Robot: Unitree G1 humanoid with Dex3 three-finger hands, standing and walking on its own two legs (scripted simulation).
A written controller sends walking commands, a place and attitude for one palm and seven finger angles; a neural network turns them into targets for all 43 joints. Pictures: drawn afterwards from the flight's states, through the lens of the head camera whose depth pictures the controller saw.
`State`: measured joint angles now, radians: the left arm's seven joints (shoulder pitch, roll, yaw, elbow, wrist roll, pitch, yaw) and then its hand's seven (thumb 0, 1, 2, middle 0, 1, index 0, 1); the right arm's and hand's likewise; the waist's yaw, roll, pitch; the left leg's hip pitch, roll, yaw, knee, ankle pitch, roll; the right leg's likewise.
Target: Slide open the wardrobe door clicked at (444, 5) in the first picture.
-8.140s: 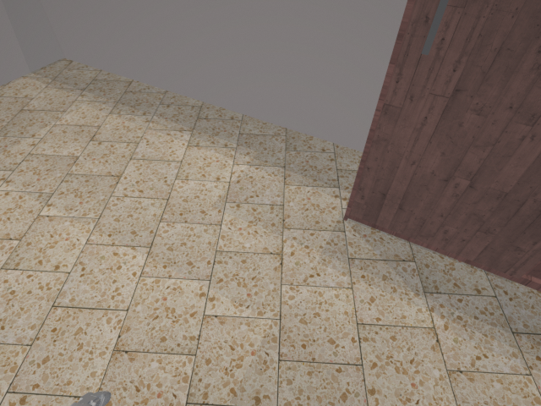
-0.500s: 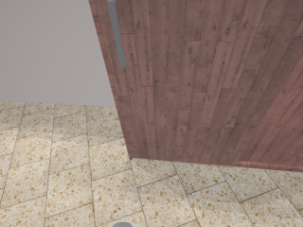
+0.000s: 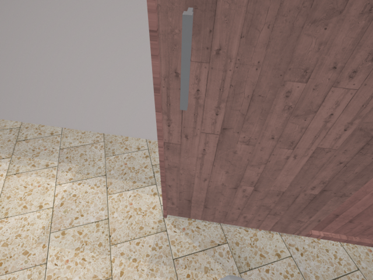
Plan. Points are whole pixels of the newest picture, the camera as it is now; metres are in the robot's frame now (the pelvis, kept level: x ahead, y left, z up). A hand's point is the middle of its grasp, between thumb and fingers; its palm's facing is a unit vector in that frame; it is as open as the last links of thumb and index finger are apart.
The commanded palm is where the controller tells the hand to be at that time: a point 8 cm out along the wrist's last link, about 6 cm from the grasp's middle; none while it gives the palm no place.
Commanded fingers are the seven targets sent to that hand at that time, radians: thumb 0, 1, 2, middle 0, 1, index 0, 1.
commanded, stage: come to a stop and stand still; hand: left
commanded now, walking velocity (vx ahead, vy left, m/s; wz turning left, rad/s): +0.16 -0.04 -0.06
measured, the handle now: (186, 64) +0.54 +0.05 +0.20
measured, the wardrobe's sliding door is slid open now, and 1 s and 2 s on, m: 0.00 0.00 0.00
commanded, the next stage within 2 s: none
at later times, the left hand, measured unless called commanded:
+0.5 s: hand out of the picture +0.14 +0.16 -0.18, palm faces +0.04 -0.98 -0.20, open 7.3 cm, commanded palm none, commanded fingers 0.00 0.90 0.90 -0.20 -0.30 -0.20 -0.30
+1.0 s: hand out of the picture +0.03 +0.15 -0.17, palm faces +0.01 -0.98 -0.19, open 7.4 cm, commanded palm none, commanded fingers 0.00 0.90 0.90 -0.20 -0.30 -0.20 -0.30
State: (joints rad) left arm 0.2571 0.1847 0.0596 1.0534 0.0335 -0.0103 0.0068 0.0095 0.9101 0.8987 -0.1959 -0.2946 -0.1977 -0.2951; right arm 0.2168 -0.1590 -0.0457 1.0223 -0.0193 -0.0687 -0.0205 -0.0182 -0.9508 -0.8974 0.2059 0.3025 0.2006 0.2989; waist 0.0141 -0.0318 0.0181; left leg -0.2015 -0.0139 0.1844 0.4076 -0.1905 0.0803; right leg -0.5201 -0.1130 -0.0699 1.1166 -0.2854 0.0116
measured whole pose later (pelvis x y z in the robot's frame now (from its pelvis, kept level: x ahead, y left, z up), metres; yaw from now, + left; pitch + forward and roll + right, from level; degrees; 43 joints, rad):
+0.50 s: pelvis +0.05 -0.01 -0.01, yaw +2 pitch +0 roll +0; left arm 0.10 0.14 0.04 0.99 0.03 0.02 0.04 -0.01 0.92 0.90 -0.20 -0.30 -0.21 -0.30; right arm 0.24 -0.14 -0.06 1.06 -0.01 0.04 -0.03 0.01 -0.91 -0.90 0.20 0.30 0.20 0.30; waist -0.02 0.00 0.12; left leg -0.30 0.02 0.05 0.74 -0.49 -0.03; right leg -0.38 -0.08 -0.11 0.56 -0.18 0.00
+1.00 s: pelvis +0.03 -0.02 +0.00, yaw +0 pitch -1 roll +1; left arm 0.29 0.13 0.00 1.14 0.01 0.00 0.02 0.01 0.91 0.90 -0.20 -0.29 -0.20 -0.30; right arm 0.25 -0.16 -0.03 1.11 -0.01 0.00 -0.03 0.01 -0.93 -0.90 0.20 0.30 0.20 0.30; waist -0.02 0.02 0.02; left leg -0.16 0.04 0.10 0.42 -0.24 -0.01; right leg -0.13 -0.01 -0.04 0.44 -0.29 -0.01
